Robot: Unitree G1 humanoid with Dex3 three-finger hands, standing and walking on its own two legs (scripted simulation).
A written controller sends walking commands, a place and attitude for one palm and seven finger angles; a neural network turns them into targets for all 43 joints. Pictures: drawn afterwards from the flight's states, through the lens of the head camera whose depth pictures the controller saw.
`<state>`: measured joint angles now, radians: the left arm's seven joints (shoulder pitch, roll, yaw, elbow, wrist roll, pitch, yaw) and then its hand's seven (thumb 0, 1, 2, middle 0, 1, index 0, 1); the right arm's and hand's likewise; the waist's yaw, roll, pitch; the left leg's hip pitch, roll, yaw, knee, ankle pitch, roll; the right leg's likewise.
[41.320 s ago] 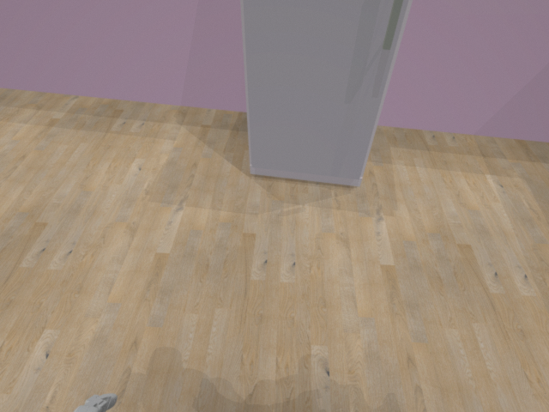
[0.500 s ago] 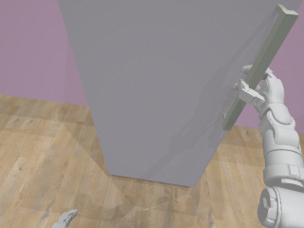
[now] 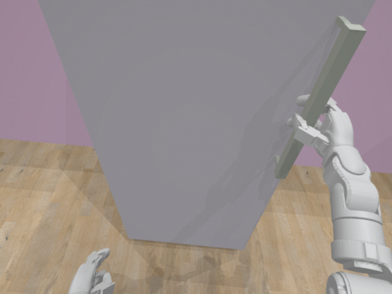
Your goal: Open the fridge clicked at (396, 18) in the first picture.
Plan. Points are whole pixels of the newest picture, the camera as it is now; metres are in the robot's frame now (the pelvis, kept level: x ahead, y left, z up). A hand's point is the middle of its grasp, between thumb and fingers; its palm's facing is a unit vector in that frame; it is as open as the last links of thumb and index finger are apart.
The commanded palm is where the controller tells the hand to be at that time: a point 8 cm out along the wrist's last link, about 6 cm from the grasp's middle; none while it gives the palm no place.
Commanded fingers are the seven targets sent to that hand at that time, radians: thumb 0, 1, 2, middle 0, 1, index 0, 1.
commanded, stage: pull the door a little, standing still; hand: right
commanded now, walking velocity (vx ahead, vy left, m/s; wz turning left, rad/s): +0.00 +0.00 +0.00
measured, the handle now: (304, 114) +0.45 -0.19 +0.17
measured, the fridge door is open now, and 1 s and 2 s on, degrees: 0 17 51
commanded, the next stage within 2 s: walk backward, drawing the door open in 0.30 s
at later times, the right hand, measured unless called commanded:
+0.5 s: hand (303, 158) +0.32 -0.16 +0.17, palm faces +0.08 +0.98 -0.20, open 6.8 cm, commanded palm +0.29 -0.21 +0.18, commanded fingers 0.00 -0.90 -0.90 0.45 1.40 0.45 1.40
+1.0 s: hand (295, 193) +0.25 -0.13 +0.16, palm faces +0.23 +0.94 -0.24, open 7.1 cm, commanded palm +0.21 -0.17 +0.18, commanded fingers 0.00 -0.90 -0.90 0.45 1.40 0.45 1.40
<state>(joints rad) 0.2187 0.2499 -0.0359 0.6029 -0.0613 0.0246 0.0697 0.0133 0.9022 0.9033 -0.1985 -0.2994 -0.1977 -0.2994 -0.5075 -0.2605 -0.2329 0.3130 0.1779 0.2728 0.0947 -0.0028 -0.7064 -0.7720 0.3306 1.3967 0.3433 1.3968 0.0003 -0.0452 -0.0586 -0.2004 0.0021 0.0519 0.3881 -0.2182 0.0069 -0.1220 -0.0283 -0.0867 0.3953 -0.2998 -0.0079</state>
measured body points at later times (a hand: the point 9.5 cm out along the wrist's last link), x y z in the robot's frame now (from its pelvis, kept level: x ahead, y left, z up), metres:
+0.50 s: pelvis +0.05 +0.00 +0.00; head +0.04 +0.02 +0.45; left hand +0.21 +0.25 -0.09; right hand +0.31 -0.21 +0.18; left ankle -0.01 +0.11 -0.74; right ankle -0.06 -0.12 -0.73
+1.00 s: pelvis +0.01 +0.03 -0.02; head +0.05 +0.05 +0.43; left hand +0.20 +0.26 -0.12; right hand +0.24 -0.18 +0.18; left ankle -0.01 +0.11 -0.74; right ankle +0.04 -0.09 -0.74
